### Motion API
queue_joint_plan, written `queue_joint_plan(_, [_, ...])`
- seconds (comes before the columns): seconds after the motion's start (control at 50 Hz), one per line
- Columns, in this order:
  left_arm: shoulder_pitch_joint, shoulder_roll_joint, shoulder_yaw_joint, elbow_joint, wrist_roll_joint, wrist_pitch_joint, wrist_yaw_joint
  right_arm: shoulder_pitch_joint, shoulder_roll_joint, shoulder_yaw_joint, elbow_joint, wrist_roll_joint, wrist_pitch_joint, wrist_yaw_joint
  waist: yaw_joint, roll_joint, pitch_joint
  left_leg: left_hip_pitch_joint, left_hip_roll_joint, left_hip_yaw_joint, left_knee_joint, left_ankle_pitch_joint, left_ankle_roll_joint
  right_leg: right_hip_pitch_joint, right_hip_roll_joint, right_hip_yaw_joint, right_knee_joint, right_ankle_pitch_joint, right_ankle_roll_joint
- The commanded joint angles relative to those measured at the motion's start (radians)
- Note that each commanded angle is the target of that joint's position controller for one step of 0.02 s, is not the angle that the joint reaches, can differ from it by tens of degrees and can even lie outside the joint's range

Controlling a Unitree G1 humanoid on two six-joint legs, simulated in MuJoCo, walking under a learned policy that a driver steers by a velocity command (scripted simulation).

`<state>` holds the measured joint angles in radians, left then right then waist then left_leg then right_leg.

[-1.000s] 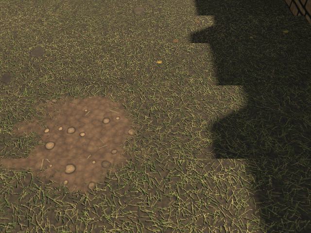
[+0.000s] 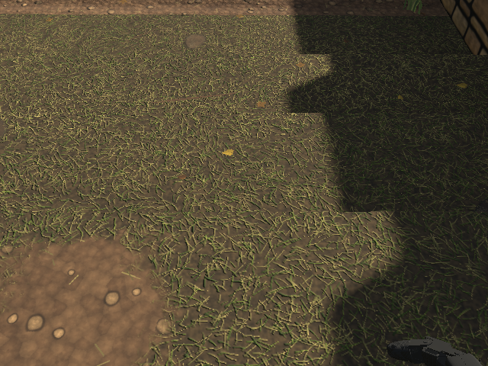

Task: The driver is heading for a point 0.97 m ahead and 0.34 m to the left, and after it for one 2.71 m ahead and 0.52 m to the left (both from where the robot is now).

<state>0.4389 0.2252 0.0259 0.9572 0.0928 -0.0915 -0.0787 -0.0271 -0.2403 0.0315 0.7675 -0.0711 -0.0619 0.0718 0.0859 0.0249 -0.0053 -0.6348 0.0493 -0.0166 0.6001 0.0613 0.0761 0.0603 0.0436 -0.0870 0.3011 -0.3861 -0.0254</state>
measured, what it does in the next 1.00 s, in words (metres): goes down: left foot, then right foot 0.15 m lower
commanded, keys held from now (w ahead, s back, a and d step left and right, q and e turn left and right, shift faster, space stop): w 0.50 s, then w+q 0.50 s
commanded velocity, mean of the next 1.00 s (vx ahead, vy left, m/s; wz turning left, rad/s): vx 0.50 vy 0.00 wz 0.17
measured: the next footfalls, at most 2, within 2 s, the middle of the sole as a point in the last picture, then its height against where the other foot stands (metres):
left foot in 0.04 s outside the picture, level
right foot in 0.72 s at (323, 362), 0.15 m lower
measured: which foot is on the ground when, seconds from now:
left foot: up 0.00-0.02, down 0.04-0.74, up 0.76-1.00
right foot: down 0.00-0.08, up 0.10-0.70, down 0.72-1.00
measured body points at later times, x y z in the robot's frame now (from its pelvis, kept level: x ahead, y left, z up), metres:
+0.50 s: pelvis +0.27 +0.02 +0.00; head +0.28 +0.02 +0.45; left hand +0.46 +0.22 -0.11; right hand +0.15 -0.17 -0.14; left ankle +0.18 +0.11 -0.73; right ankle +0.48 -0.15 -0.68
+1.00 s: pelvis +0.59 -0.05 -0.14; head +0.59 -0.04 +0.31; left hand +0.48 +0.16 -0.29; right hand +0.76 -0.26 -0.26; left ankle +0.71 +0.11 -0.82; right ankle +0.54 -0.16 -0.88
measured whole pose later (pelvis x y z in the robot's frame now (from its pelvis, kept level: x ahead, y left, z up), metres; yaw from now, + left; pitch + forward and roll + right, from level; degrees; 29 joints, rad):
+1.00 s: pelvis +0.59 -0.05 -0.14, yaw +14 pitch +0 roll -4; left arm 0.48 0.20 0.01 1.03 0.08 -0.11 -0.01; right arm 0.18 -0.24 -0.03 0.91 -0.07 -0.07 0.09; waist 0.02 0.06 -0.01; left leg -0.71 0.11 -0.02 0.92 -0.08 0.09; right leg -0.02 0.03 -0.26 0.31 -0.29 -0.03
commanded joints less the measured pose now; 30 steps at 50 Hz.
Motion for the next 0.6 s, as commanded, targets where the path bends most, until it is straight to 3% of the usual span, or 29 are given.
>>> queue_joint_plan(0.02, [0.005, 0.172, 0.038, -0.026, -0.011, -0.004, 0.006, -0.014, -0.134, -0.055, -0.048, 0.006, -0.018, -0.017, -0.086, -0.073, 0.069, 0.229, -0.059, 0.083, -0.02, -0.071, 0.027, -0.123, -0.254, 0.086, 0.011, 0.693, -0.158])
queue_joint_plan(0.04, [-0.002, 0.193, 0.046, -0.031, -0.009, -0.006, 0.01, 0.048, -0.171, -0.075, -0.033, 0.02, -0.03, -0.024, -0.114, -0.064, 0.026, 0.389, -0.086, 0.098, -0.007, -0.044, 0.056, -0.159, -0.223, 0.051, 0.116, 0.837, -0.122])
queue_joint_plan(0.06, [-0.006, 0.174, 0.044, -0.047, 0.005, -0.011, 0.007, 0.249, -0.231, -0.099, 0.022, 0.039, -0.042, -0.033, -0.168, 0.017, -0.11, 0.696, -0.051, 0.015, 0.044, 0.104, 0.123, -0.289, -0.149, -0.003, 0.364, 0.755, -0.059])
queue_joint_plan(0.08, [0.202, 0.016, -0.007, -0.029, 0.041, -0.018, -0.009, 0.511, -0.249, -0.1, 0.065, 0.035, -0.035, -0.036, -0.173, 0.231, -0.418, 1.239, 0.22, -0.408, -0.033, 0.138, 0.386, -0.609, -0.009, 0.008, 0.715, 0.118, 0.035])
queue_joint_plan(0.1, [0.06, 0.065, 0.002, -0.044, -0.005, -0.018, -0.038, 0.726, -0.193, -0.095, 0.136, 0.014, -0.035, -0.035, -0.297, 0.169, -0.384, 1.284, 0.29, -0.697, -0.241, -0.239, 0.371, -0.845, 0.073, 0.11, 0.981, -0.272, 0.008])
queue_joint_plan(0.12, [-0.121, 0.094, 0.013, -0.088, -0.037, -0.014, -0.024, 0.661, -0.193, -0.105, 0.155, 0.011, -0.057, -0.044, -0.299, 0.089, -0.109, 1.04, 0.251, -0.602, -0.303, -0.453, 0.249, -0.973, -0.003, 0.195, 1.056, -0.181, -0.04])
queue_joint_plan(0.14, [-0.176, 0.119, 0.016, -0.094, -0.034, -0.019, 0.013, 0.485, -0.162, -0.098, 0.125, 0.026, -0.064, -0.049, -0.23, 0.028, 0.009, 0.781, 0.231, -0.501, -0.331, -0.439, 0.222, -0.914, -0.074, 0.192, 1.026, -0.073, -0.052])
queue_joint_plan(0.16, [-0.146, 0.106, 0.007, -0.096, -0.006, -0.02, 0.038, 0.395, -0.09, -0.074, 0.107, 0.035, -0.062, -0.055, -0.161, 0.021, -0.029, 0.63, 0.221, -0.435, -0.362, -0.336, 0.231, -0.782, -0.127, 0.208, 0.95, 0.002, -0.062])
queue_joint_plan(0.18, [-0.159, 0.059, -0.01, -0.102, 0.014, -0.014, 0.048, 0.344, -0.038, -0.055, 0.107, 0.035, -0.063, -0.058, -0.119, 0.01, -0.003, 0.498, 0.214, -0.375, -0.393, -0.28, 0.224, -0.698, -0.164, 0.205, 0.906, 0.041, -0.06])
queue_joint_plan(0.2, [-0.157, 0.027, -0.018, -0.106, 0.018, -0.002, 0.051, 0.301, -0.008, -0.045, 0.094, 0.031, -0.062, -0.059, -0.087, -0.004, -0.004, 0.405, 0.205, -0.344, -0.431, -0.272, 0.211, -0.631, -0.181, 0.204, 0.863, 0.042, -0.048])
queue_joint_plan(0.22, [-0.16, 0.025, -0.019, -0.11, 0.009, 0.01, 0.051, 0.282, -0.009, -0.046, 0.088, 0.029, -0.068, -0.058, -0.075, -0.013, 0.002, 0.374, 0.184, -0.3, -0.461, -0.273, 0.203, -0.617, -0.176, 0.188, 0.814, 0.03, -0.033])
queue_joint_plan(0.26, [-0.192, 0.04, -0.018, -0.129, -0.01, 0.016, 0.043, 0.308, -0.064, -0.065, 0.097, 0.017, -0.081, -0.051, -0.092, -0.018, 0.017, 0.356, 0.148, -0.211, -0.488, -0.225, 0.194, -0.63, -0.16, 0.154, 0.694, 0.126, 0.005])
queue_joint_plan(0.3, [-0.246, 0.013, -0.025, -0.152, -0.001, 0.025, 0.03, 0.406, -0.07, -0.067, 0.147, -0.004, -0.08, -0.026, -0.115, -0.003, 0.035, 0.326, 0.129, -0.141, -0.481, -0.181, 0.191, -0.617, -0.159, 0.122, 0.594, 0.297, 0.021])
queue_joint_plan(0.32, [-0.249, 0.008, -0.025, -0.158, -0.002, 0.033, 0.026, 0.433, -0.076, -0.069, 0.162, -0.005, -0.079, -0.015, -0.123, 0.005, 0.042, 0.312, 0.121, -0.126, -0.478, -0.196, 0.197, -0.608, -0.152, 0.114, 0.563, 0.356, 0.025])
queue_joint_plan(0.34, [-0.188, 0.012, -0.028, -0.139, 0.012, 0.037, 0.012, 0.455, -0.081, -0.072, 0.173, -0.024, -0.078, -0.016, -0.111, 0.021, 0.043, 0.271, 0.108, -0.106, -0.415, -0.19, 0.196, -0.572, -0.144, 0.118, 0.656, 0.468, 0.016])
queue_joint_plan(0.36, [-0.176, 0.027, -0.02, -0.135, 0.013, 0.037, 0.006, 0.473, -0.055, -0.066, 0.18, -0.027, -0.078, -0.014, -0.113, 0.018, 0.044, 0.291, 0.118, -0.108, -0.384, -0.195, 0.205, -0.612, -0.144, 0.122, 0.656, 0.5, 0.012])
queue_joint_plan(0.38, [-0.25, 0.041, -0.021, -0.165, 0.006, 0.032, 0.013, 0.537, -0.006, -0.048, 0.221, -0.036, -0.081, -0.03, -0.145, 0.012, 0.068, 0.481, 0.173, -0.191, -0.327, -0.198, 0.226, -0.831, -0.191, 0.228, 0.587, 0.597, 0.018])
queue_joint_plan(0.4, [-0.297, 0.062, -0.013, -0.179, 0.008, 0.025, 0.028, 0.602, -0.001, -0.044, 0.229, -0.022, -0.084, -0.047, -0.182, -0.001, 0.052, 0.663, 0.183, -0.207, -0.285, -0.201, 0.229, -0.972, -0.183, 0.228, 0.493, 0.632, 0.023])
queue_joint_plan(0.46, [-0.434, 0.023, -0.025, -0.218, -0.004, 0.022, 0.038, 0.772, 0.012, -0.032, 0.304, -0.022, -0.072, -0.055, -0.255, 0.02, 0.097, 0.792, 0.205, -0.239, -0.201, -0.193, 0.221, -1.108, -0.197, 0.207, 0.385, 0.659, 0.042])
queue_joint_plan(0.48, [-0.451, 0.011, -0.033, -0.21, 0.004, 0.018, 0.03, 0.753, 0.032, -0.022, 0.294, -0.008, -0.063, -0.053, -0.26, -0.009, 0.111, 0.682, 0.153, -0.184, -0.166, -0.243, 0.197, -1.002, -0.197, 0.182, 0.268, 0.78, 0.031])
queue_joint_plan(0.5, [-0.457, -0.019, -0.043, -0.212, 0.005, 0.015, 0.02, 0.74, 0.032, -0.014, 0.288, -0.01, -0.052, -0.042, -0.254, 0.015, 0.127, 0.495, 0.112, -0.148, -0.177, -0.289, 0.2, -0.818, -0.168, 0.115, 0.264, 0.849, 0.016])
queue_joint_plan(0.52, [-0.471, -0.021, -0.048, -0.229, 0.008, 0.019, 0.013, 0.717, 0.036, -0.007, 0.283, -0.021, -0.046, -0.03, -0.243, 0.032, 0.134, 0.339, 0.098, -0.155, -0.178, -0.355, 0.201, -0.672, -0.15, 0.093, 0.302, 0.85, 0.008])
queue_joint_plan(0.56, [-0.486, 0.017, -0.042, -0.245, 0.006, 0.033, 0.019, 0.702, 0.024, -0.007, 0.269, -0.023, -0.049, -0.018, -0.236, 0.003, 0.168, 0.285, 0.106, -0.187, -0.125, -0.453, 0.195, -0.607, -0.154, 0.104, 0.29, 0.764, 0.012])
queue_joint_plan(0.6, [-0.545, 0.026, -0.048, -0.261, 0.006, 0.039, 0.022, 0.725, -0.007, -0.02, 0.275, -0.002, -0.055, -0.029, -0.259, -0.005, 0.19, 0.385, 0.11, -0.228, -0.053, -0.462, 0.176, -0.617, -0.154, 0.112, 0.177, 0.671, 0.024])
